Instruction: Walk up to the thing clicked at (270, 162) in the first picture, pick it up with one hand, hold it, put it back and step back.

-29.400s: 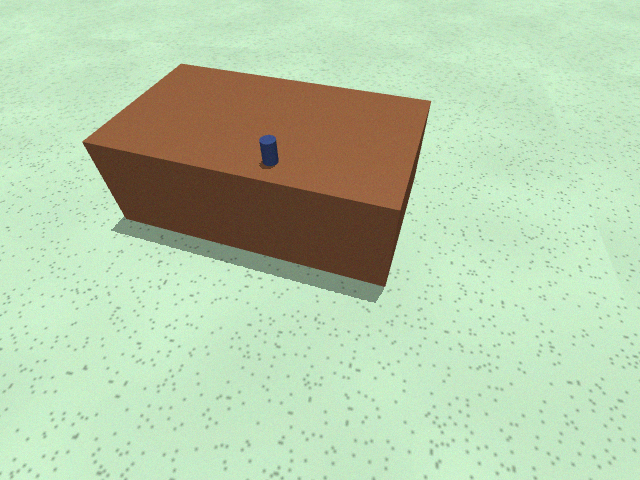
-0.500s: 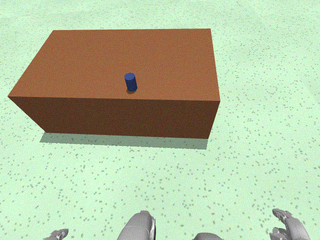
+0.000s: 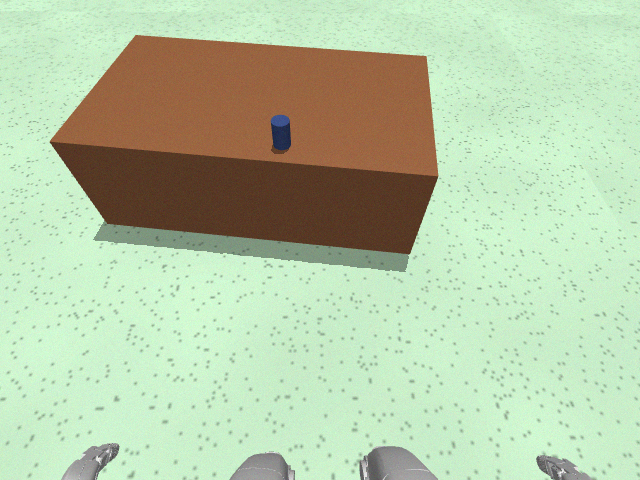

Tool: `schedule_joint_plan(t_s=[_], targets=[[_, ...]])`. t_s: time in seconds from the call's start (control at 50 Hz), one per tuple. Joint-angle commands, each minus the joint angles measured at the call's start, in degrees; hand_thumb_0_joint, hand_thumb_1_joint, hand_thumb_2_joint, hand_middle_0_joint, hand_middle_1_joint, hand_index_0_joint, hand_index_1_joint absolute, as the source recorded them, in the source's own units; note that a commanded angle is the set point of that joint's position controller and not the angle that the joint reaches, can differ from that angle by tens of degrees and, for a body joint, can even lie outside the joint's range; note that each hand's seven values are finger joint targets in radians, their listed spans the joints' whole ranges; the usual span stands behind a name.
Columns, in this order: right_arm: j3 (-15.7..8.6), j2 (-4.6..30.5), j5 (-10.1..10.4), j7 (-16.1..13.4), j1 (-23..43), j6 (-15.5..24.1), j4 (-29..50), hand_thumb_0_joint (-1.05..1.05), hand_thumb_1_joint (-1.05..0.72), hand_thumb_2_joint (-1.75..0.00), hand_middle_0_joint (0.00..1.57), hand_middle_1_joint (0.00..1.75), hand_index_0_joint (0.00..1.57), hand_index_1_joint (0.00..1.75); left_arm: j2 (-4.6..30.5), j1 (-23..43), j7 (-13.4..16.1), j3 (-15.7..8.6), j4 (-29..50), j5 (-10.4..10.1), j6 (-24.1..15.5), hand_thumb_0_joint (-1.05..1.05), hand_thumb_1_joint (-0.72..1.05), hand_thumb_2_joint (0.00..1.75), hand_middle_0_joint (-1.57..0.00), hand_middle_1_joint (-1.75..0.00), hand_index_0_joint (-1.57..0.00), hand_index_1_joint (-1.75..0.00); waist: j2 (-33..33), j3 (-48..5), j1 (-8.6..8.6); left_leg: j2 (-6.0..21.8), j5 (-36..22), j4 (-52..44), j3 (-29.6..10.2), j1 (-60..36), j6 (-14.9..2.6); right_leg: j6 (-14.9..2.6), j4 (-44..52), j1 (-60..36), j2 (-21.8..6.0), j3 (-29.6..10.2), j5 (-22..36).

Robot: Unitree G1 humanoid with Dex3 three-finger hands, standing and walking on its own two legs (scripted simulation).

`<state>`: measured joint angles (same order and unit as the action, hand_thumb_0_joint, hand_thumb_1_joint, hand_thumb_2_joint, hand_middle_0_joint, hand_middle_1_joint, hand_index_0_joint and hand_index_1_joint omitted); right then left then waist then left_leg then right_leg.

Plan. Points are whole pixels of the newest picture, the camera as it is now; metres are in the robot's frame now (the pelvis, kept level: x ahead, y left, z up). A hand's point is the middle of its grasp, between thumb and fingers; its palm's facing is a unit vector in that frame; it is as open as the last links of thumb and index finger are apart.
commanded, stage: step back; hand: left
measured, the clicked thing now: (281, 132) +1.04 +0.18 -0.30
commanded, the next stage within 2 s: stand in 1.12 s
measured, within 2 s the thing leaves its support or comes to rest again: neither
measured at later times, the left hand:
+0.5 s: hand out of the picture +0.00 +0.28 -0.15, palm faces +0.01 -0.92 -0.38, open 7.4 cm
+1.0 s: hand out of the picture +0.06 +0.27 -0.15, palm faces +0.03 -0.93 -0.36, open 7.4 cm
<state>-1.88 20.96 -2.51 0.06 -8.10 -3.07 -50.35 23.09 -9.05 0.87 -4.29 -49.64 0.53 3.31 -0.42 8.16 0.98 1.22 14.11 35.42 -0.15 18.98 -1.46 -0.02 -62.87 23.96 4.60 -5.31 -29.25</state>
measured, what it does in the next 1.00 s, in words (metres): steps on the spot: right foot, then left foot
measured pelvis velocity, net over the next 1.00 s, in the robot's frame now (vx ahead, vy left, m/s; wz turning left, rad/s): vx -0.01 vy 0.00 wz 0.01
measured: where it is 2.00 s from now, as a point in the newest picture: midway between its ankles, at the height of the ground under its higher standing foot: outside the picture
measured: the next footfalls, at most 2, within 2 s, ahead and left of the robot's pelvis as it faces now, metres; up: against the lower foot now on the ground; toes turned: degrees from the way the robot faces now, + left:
right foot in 0.10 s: +0.00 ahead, -0.13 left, +0.00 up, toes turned -1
left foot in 0.36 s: +0.01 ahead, +0.12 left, +0.00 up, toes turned -2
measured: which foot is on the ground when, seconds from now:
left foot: down 0.00-0.14, up 0.16-0.34, down 0.36-0.62, up 0.64-0.84, down 0.86-1.00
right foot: up 0.00-0.08, down 0.10-1.00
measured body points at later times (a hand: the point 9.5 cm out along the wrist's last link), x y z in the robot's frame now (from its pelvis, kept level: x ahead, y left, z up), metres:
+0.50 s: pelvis -0.06 +0.00 +0.00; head -0.05 +0.00 +0.45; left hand +0.00 +0.32 -0.12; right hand -0.01 -0.30 -0.12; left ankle -0.03 +0.12 -0.73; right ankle -0.08 -0.12 -0.71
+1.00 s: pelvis -0.01 +0.00 +0.00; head +0.01 +0.01 +0.45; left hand +0.05 +0.32 -0.13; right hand +0.09 -0.30 -0.12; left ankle +0.02 +0.12 -0.73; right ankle -0.04 -0.13 -0.73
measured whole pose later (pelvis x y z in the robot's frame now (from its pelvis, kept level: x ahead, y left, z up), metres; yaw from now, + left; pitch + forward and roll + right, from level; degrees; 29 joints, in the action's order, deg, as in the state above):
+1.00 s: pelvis -0.01 +0.00 +0.00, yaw +1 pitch -2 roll +0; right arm -1.9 20.0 -1.5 0.3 -7.3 0.7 -58.5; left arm 21.5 -8.1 0.1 -2.0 -59.1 0.3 0.1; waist -0.9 4.8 1.4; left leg 1.0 15.8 34.7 1.3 16.6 -0.3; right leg -0.3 -34.2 10.9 -1.5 1.0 -20.4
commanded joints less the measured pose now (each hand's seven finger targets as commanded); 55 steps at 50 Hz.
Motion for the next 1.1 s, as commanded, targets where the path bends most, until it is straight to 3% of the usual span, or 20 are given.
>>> schedule_joint_plan(t_s=[0.0,0.06,0.1,0.12,0.18,0.26,0.32,0.34,0.36,0.4,0.56,0.58,0.6,0.62,0.64,0.78,0.84,0.88,1.0,1.08], targets=[[-4.92,15.86,-0.21,-0.79,0.94,2.03,4.02,0.0,-0.9,-0.9,0.2,0.3,0.2,0.3,9.38,-2.46,-0.82,-2.39,2.0,0.93,-2.91,0.0,0.9,0.9,-0.2,-0.3,-0.2,-0.3,11.06,-9.18,-2.1,11.79,12.21,-14.42,-13.68,-8.52,-10.59,0.42,21.75,-3.71,-3.38,3.64,-2.04],[-4.68,15.32,0.2,-0.41,1.08,0.98,3.28,0.0,-0.9,-0.9,0.2,0.3,0.2,0.3,9.37,-8.09,-0.33,-2.75,-2.9,1.69,-4.38,0.0,0.9,0.9,-0.2,-0.3,-0.2,-0.3,8.03,-10.5,0.39,8.92,10.54,-7.55,-8.62,-2.16,-6.86,-2.54,44.3,-18.6,-1.97,5.94,8.99],[-2.58,8.74,1.11,-0.28,4.18,1.53,5.38,0.0,-0.9,-0.9,0.2,0.3,0.2,0.3,16.58,-7.21,0.09,-4.64,-1.71,2.93,-5.1,0.0,0.9,0.9,-0.2,-0.3,-0.2,-0.3,-9.27,-6.45,2.63,-2.92,16.1,5.99,-4.19,16.05,0.51,-8.49,49.58,-17.57,-19.15,-23.7,-9.67],[-3.75,12.01,1.12,-1.01,5.47,1.62,4.14,0.0,-0.9,-0.9,0.2,0.3,0.2,0.3,19.98,-1.92,0.09,-5.14,-0.34,2.94,-4.95,0.0,0.9,0.9,-0.2,-0.3,-0.2,-0.3,-9.89,-2.42,3.25,-0.72,17.98,13.92,-9.25,8.16,2.06,-14.82,51.35,-0.71,-27.68,-30.02,-15.49],[-3.36,11.09,2.09,-0.46,1.51,2.73,0.95,0.0,-0.9,-0.9,0.2,0.3,0.2,0.3,12.61,2.83,0.25,-3.14,0.42,2.17,-5.97,0.0,0.9,0.9,-0.2,-0.3,-0.2,-0.3,-3.17,-1.31,-0.66,-2.96,9.99,15.59,-7.73,6.54,1.9,-10.34,44.9,-5.84,-17.81,-12.29,5.58],[-3.05,11.05,1.0,0.25,1.32,3.69,0.47,0.0,-0.9,-0.9,0.2,0.3,0.2,0.3,13.98,-1.11,-0.53,-3.41,-0.81,2.28,-6.06,0.0,0.9,0.9,-0.2,-0.3,-0.2,-0.3,-9.38,-3.03,1.88,-2.14,12.46,5.57,-3.29,4.14,2.36,-9.23,45.03,-10.47,-17.25,-10.26,1.94],[-3.74,10.3,0.87,0.18,-2.42,4.89,-1.7,0.0,-0.9,-0.9,0.2,0.3,0.2,0.3,13.09,0.75,-0.74,-2.69,-0.44,1.74,-4.92,0.0,0.9,0.9,-0.2,-0.3,-0.2,-0.3,-7.19,-4.79,-0.74,-3.14,5.08,-12.23,0.8,-6.91,1.13,-7.98,38.36,-9.21,-16.43,-5.97,10.05],[-4.51,11.2,0.56,-0.11,-3.6,5.45,-2.33,0.0,-0.9,-0.9,0.2,0.3,0.2,0.3,10.42,-0.68,-0.87,-1.53,-0.55,1.75,-4.67,0.0,0.9,0.9,-0.2,-0.3,-0.2,-0.3,-3.67,-6.63,-1.08,-1.77,2.23,-14.05,-3.54,-14.43,0.09,-6.23,32.74,-5.45,-14.36,-3.36,14.86],[-5.02,14.05,0.05,-0.35,-4.11,5.91,-2.27,0.0,-0.9,-0.9,0.2,0.3,0.2,0.3,7.0,-0.39,-1.1,-0.44,-0.45,0.87,-4.58,0.0,0.9,0.9,-0.2,-0.3,-0.2,-0.3,6.31,-8.07,-1.49,8.28,7.4,-17.73,-20.64,-16.78,-3.93,-2.59,24.53,1.55,-8.34,1.71,12.16],[-5.77,18.25,0.42,0.1,-4.29,5.9,-1.84,0.0,-0.9,-0.9,0.2,0.3,0.2,0.3,11.72,1.12,-0.84,-2.04,-1.78,0.68,-4.32,0.0,0.9,0.9,-0.2,-0.3,-0.2,-0.3,5.36,-5.22,-2.04,16.7,25.29,-22.24,-31.08,-6.18,-12.26,-1.8,14.61,0.04,-6.28,2.59,-4.44],[-3.78,12.41,1.29,0.27,0.7,4.4,-1.3,0.0,-0.9,-0.9,0.2,0.3,0.2,0.3,8.04,-4.19,-0.96,-2.19,-5.96,1.16,-6.05,0.0,0.9,0.9,-0.2,-0.3,-0.2,-0.3,7.53,-7.89,2.04,6.56,6.82,-10.94,-10.84,2.59,-4.14,-2.01,39.67,-20.45,-3.48,8.18,12.01],[-2.88,10.2,1.66,0.14,1.51,4.22,-0.58,0.0,-0.9,-0.9,0.2,0.3,0.2,0.3,9.91,-5.8,-0.49,-2.67,-6.44,1.7,-6.38,0.0,0.9,0.9,-0.2,-0.3,-0.2,-0.3,3.65,-8.78,3.24,4.33,5.75,-5.52,-8.84,7.62,-2.09,-2.82,41.6,-25.96,-6.26,3.45,12.2],[-2.39,7.41,1.9,-0.04,2.76,4.24,0.45,0.0,-0.9,-0.9,0.2,0.3,0.2,0.3,14.82,-6.88,-0.11,-3.74,-6.46,2.26,-6.62,0.0,0.9,0.9,-0.2,-0.3,-0.2,-0.3,-8.13,-7.43,4.57,-3.88,12.61,5.87,-5.67,16.54,0.62,-6.92,48.4,-25.8,-17.51,-15.66,-1.34],[-3.08,9.9,1.23,-0.7,1.82,3.93,-0.38,0.0,-0.9,-0.9,0.2,0.3,0.2,0.3,17.8,-3.55,-0.3,-4.28,-5.35,2.16,-6.74,0.0,0.9,0.9,-0.2,-0.3,-0.2,-0.3,-8.45,-3.42,3.5,-2.61,18.28,13.57,-5.38,13.49,1.38,-12.3,52.16,-15.49,-27.36,-23.5,-10.13],[-3.39,11.56,1.27,-0.79,-0.41,4.16,-1.45,0.0,-0.9,-0.9,0.2,0.3,0.2,0.3,16.29,-0.6,-0.33,-3.85,-3.52,1.88,-6.87,0.0,0.9,0.9,-0.2,-0.3,-0.2,-0.3,-5.12,-1.84,2.01,-0.81,16.66,15.74,-7.48,12.21,1.43,-14.25,50.73,-14.12,-27.99,-23.13,-3.77],[-3.07,8.68,0.99,0.14,-2.98,5.3,-4.36,0.0,-0.9,-0.9,0.2,0.3,0.2,0.3,12.54,3.16,-0.35,-1.86,-3.31,0.85,-6.68,0.0,0.9,0.9,-0.2,-0.3,-0.2,-0.3,-8.22,-6.86,-0.55,-1.07,4.53,-3.55,2.56,-2.89,1.34,-8.48,37.6,-13.59,-18.19,-0.37,37.57],[-4.3,11.96,0.38,-0.7,-4.68,5.8,-5.39,0.0,-0.9,-0.9,0.2,0.3,0.2,0.3,9.15,2.92,-0.45,-0.22,-2.18,-0.1,-5.64,0.0,0.9,0.9,-0.2,-0.3,-0.2,-0.3,1.38,-11.49,-2.06,5.62,-16.97,-11.42,-6.72,-15.21,-1.7,-2.57,25.86,-7.46,-11.72,4.4,33.56],[-4.32,16.27,1.38,-0.67,0.57,5.77,-3.77,0.0,-0.9,-0.9,0.2,0.3,0.2,0.3,9.27,1.8,-0.16,-0.55,-4.18,-0.79,-4.42,0.0,0.9,0.9,-0.2,-0.3,-0.2,-0.3,7.35,-11.42,-0.34,16.57,-10.87,-14.17,-18.79,-6.2,-11.45,-0.81,23.03,-10.82,-6.02,6.04,2.2],[-2.45,10.53,2.22,-0.66,6.38,4.68,-4.5,0.0,-0.9,-0.9,0.2,0.3,0.2,0.3,12.44,0.32,-0.03,-0.71,-7.77,0.44,-5.93,0.0,0.9,0.9,-0.2,-0.3,-0.2,-0.3,2.14,-11.44,0.26,4.91,-10.95,-6.08,-4.01,-4.51,-0.94,-3.56,38.68,-17.16,-12.65,-1.51,23.69],[-2.36,10.79,1.81,-0.52,6.81,4.92,-6.85,0.0,-0.9,-0.9,0.2,0.3,0.2,0.3,10.79,3.9,0.16,-0.04,-7.92,0.06,-5.95,0.0,0.9,0.9,-0.2,-0.3,-0.2,-0.3,1.85,-11.67,-0.47,5.65,-18.54,-7.58,-3.4,-9.44,-1.23,-2.52,37.6,-16.45,-11.99,1.26,32.04]])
